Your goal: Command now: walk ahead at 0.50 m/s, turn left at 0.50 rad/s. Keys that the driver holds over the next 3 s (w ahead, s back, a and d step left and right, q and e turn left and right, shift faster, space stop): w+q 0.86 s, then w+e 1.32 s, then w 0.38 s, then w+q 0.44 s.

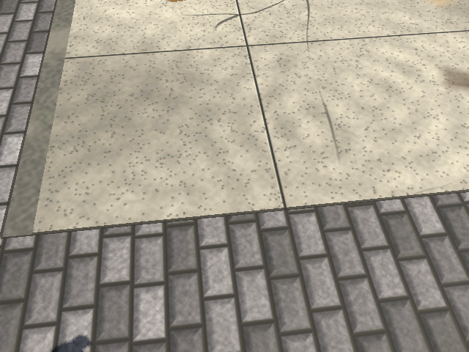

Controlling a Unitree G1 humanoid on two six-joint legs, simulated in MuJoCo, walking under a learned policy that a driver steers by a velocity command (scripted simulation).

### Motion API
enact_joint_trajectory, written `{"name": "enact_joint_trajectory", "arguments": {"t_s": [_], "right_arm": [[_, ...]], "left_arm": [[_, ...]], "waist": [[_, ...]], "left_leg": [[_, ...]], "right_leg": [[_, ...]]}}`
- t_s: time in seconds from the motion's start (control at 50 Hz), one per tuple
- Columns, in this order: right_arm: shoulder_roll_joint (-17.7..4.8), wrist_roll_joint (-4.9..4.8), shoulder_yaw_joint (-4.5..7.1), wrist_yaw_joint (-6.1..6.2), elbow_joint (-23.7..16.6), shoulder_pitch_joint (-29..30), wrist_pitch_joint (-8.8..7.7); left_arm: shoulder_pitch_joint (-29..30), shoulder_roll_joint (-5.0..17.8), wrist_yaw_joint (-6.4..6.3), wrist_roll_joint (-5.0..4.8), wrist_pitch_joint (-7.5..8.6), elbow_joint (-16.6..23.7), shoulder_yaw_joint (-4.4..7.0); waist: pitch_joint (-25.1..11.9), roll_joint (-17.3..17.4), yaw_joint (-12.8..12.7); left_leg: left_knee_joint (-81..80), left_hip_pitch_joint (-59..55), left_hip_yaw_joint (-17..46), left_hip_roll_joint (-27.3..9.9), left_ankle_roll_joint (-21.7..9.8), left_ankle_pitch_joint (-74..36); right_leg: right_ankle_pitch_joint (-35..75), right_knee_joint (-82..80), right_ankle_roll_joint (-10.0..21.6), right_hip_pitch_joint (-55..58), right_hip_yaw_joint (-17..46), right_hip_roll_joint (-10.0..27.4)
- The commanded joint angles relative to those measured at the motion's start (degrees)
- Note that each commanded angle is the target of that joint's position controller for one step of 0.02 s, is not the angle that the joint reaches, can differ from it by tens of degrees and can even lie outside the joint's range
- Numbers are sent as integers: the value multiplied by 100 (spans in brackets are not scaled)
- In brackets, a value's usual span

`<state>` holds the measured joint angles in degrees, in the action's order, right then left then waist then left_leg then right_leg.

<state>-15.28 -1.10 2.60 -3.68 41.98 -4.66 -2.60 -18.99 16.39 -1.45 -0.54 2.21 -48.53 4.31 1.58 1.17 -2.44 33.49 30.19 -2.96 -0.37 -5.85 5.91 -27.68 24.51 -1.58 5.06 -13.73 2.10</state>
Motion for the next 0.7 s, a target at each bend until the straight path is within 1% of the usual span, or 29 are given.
{"name": "enact_joint_trajectory", "arguments": {"t_s": [0.02, 0.04, 0.06, 0.08, 0.1, 0.12, 0.14, 0.16, 0.2, 0.22, 0.24, 0.28, 0.32, 0.36, 0.38, 0.4, 0.42, 0.44, 0.46, 0.48, 0.5, 0.52, 0.54, 0.56, 0.58, 0.6, 0.62, 0.64, 0.7], "right_arm": [[-1968, -75, 673, 179, 51, -1944, 15], [-1659, -37, 557, 169, -115, -2058, -45], [-1304, 23, 462, 178, -96, -1909, -91], [-1133, 0, 419, 194, -140, -1589, -123], [-945, -7, 361, 206, -219, -1185, -122], [-790, 55, 301, 233, -326, -935, -125], [-764, 90, 286, 253, -404, -814, -115], [-806, 78, 302, 276, -432, -782, -119], [-968, 54, 347, 345, -424, -853, -127], [-1052, 36, 376, 382, -405, -918, -120], [-1085, 14, 390, 410, -386, -978, -105], [-1098, -12, 398, 448, -348, -1140, -60], [-1110, -27, 405, 460, -277, -1375, -19], [-1059, -57, 397, 469, -231, -1509, 16], [-1039, -52, 396, 478, -230, -1525, 29], [-1040, -36, 403, 485, -244, -1494, 39], [-1019, -24, 403, 485, -272, -1419, 53], [-882, -7, 359, 478, -309, -1370, 57], [-577, 37, 246, 453, -387, -1357, 36], [-177, 12, 125, 456, -517, -1963, -8], [-452, -123, 122, 454, -595, -2216, -44], [-969, -140, 249, 463, -506, -1827, -23], [-1070, -68, 288, 461, -590, -1325, 13], [-995, -3, 296, 451, -656, -1094, 29], [-917, 9, 317, 423, -695, -1020, 47], [-800, -34, 306, 389, -710, -1075, 75], [-672, -60, 284, 370, -720, -1107, 107], [-578, -58, 262, 359, -765, -1054, 135], [-465, -14, 214, 340, -909, -762, 162]], "left_arm": [[-370, 212, 6, 219, 158, 730, -55], [9, 415, 102, 53, 411, 777, -87], [640, 765, 178, -183, 562, 942, 8], [845, 719, 172, -171, 640, 1020, -27], [906, 717, 128, -15, 652, 983, -4], [833, 784, 110, 73, 598, 965, 48], [746, 764, 117, 103, 522, 965, 64], [661, 683, 116, 124, 456, 969, 54], [803, 513, 101, 147, 362, 1034, 0], [1022, 433, 97, 154, 346, 1100, -37], [1252, 362, 104, 155, 346, 1154, -71], [1682, 284, 142, 120, 373, 1241, -115], [1984, 357, 186, 44, 406, 1328, -99], [2080, 506, 226, 6, 446, 1381, -47], [2050, 588, 246, 0, 471, 1382, -13], [1955, 660, 258, -7, 498, 1370, 23], [1724, 710, 258, -12, 527, 1314, 62], [1274, 799, 235, 13, 553, 1188, 130], [588, 1024, 194, 112, 583, 1106, 214], [-95, 1508, 159, 219, 550, 1024, 323], [-345, 1444, 214, 89, 479, 838, 336], [-24, 918, 204, 44, 458, 972, 203], [234, 717, 179, 69, 409, 1000, 135], [462, 600, 174, 109, 384, 982, 82], [597, 479, 160, 132, 379, 942, 38], [644, 452, 152, 140, 391, 907, 27], [635, 442, 152, 112, 412, 861, 35], [612, 494, 153, 88, 434, 807, 55], [536, 729, 143, 94, 447, 657, 137]], "waist": [[-1642, 1318, 605], [-2487, 916, 873], [-1759, 569, 1041], [-1195, 172, 848], [-757, -110, 586], [-591, -16, 372], [-510, 64, 237], [-467, 86, 163], [-322, 73, 154], [-251, 99, 218], [-209, 149, 306], [-184, 284, 507], [-192, 355, 650], [-204, 404, 652], [-212, 450, 605], [-214, 527, 524], [-245, 610, 372], [-424, 599, 128], [-1018, 303, -200], [-1850, -1009, -115], [-1973, -2114, -52], [-1194, -1241, -205], [-680, -802, -228], [-346, -582, -126], [-181, -655, -7], [-120, -781, 79], [-118, -815, 108], [-81, -772, 119], [-32, -552, 98]], "left_leg": [[-460, -4909, 3309, -1383, -1557, 586], [-1461, -5565, 5247, -1908, -1999, 1348], [-1620, -5162, 4400, -1736, -1624, 1146], [-1607, -4351, 3672, -1492, -1398, 756], [-1661, -3457, 3105, -1272, -1240, 138], [-1782, -2818, 2743, -1111, -1191, -429], [-1908, -2429, 2598, -1008, -1197, -685], [-1982, -2169, 2443, -957, -1219, -947], [-2071, -1686, 2056, -809, -1183, -1278], [-2087, -1532, 1897, -702, -1101, -1232], [-2062, -1411, 1742, -554, -974, -1058], [-1980, -1277, 1628, -375, -772, -601], [-1880, -1375, 1843, -444, -682, -226], [-1582, -1712, 2198, -581, -609, 84], [-1408, -1886, 2392, -659, -564, 174], [-1229, -2002, 2565, -725, -514, 183], [-1014, -2031, 2668, -720, -446, 126], [-606, -1949, 2600, -529, -308, -41], [554, -1549, 2270, -220, -107, 130], [2477, 25, 1470, 563, 303, 1890], [3716, 1357, 1247, 418, 431, 2903], [4170, 1670, 1368, 96, 484, 2380], [4193, 1627, 1146, -87, 508, 1909], [3968, 1448, 1094, -245, 525, 1579], [3718, 1261, 1096, -401, 524, 1360], [3563, 1040, 1032, -493, 525, 1245], [3439, 969, 957, -528, 540, 1191], [3294, 1008, 910, -560, 569, 1114], [2642, 1257, 879, -631, 671, 604]], "right_leg": [[850, 4755, -56, -3841, 399, -114], [-664, 5644, -19, -4757, 1768, -575], [-204, 5644, 141, -5272, 2022, -201], [290, 5166, 235, -5211, 1965, 59], [564, 4601, 209, -4882, 1916, 252], [752, 4274, 164, -4422, 1933, 378], [829, 4078, 96, -4148, 1918, 400], [873, 3816, 7, -4032, 1852, 404], [1219, 3161, -172, -3923, 1695, 340], [1604, 2715, -238, -3875, 1647, 279], [2085, 2211, -269, -3744, 1629, 199], [2907, 1319, -299, -3405, 1591, -16], [3246, 865, -299, -3195, 1627, -169], [3091, 540, -219, -3143, 1795, -194], [2915, 437, -152, -3091, 1857, -192], [2671, 390, -63, -2980, 1878, -182], [2486, 282, 48, -2694, 1830, -188], [2449, 84, 198, -2050, 1744, -178], [2242, 163, 506, -855, 2240, 417], [1518, -58, 1226, 1111, 4242, 1724], [-152, -627, 1719, 1495, 6197, 2367], [-719, -827, 1494, 875, 5597, 2097], [-134, -818, 1257, 210, 4626, 1834], [643, -927, 1172, -404, 3953, 1575], [1193, -1043, 1111, -770, 3449, 1380], [1496, -1178, 1071, -1021, 3068, 1258], [1730, -1291, 1102, -1112, 2799, 1213], [1966, -1391, 1158, -1157, 2571, 1228], [2630, -1555, 1287, -1020, 2048, 1340]]}}
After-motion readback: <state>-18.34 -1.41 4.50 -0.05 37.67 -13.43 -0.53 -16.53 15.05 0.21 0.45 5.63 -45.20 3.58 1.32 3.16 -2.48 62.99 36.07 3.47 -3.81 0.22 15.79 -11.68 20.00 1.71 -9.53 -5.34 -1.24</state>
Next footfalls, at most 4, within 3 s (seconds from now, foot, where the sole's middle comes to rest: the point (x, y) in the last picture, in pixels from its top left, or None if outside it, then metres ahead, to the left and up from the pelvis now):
0.46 right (283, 351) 0.46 -0.08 -0.75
0.98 left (152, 298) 0.59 0.29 -0.75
1.52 right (195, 194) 0.97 0.20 -0.75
1.98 left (135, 140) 1.21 0.45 -0.75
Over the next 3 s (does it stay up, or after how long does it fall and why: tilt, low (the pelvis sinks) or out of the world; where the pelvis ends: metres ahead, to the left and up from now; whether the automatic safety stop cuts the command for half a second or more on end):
stays up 1.59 0.25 0.01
